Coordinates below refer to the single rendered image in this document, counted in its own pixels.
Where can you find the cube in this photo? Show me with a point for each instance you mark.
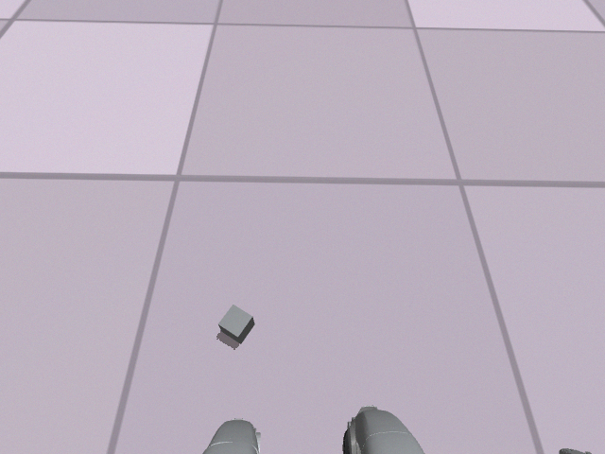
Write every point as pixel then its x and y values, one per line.
pixel 236 324

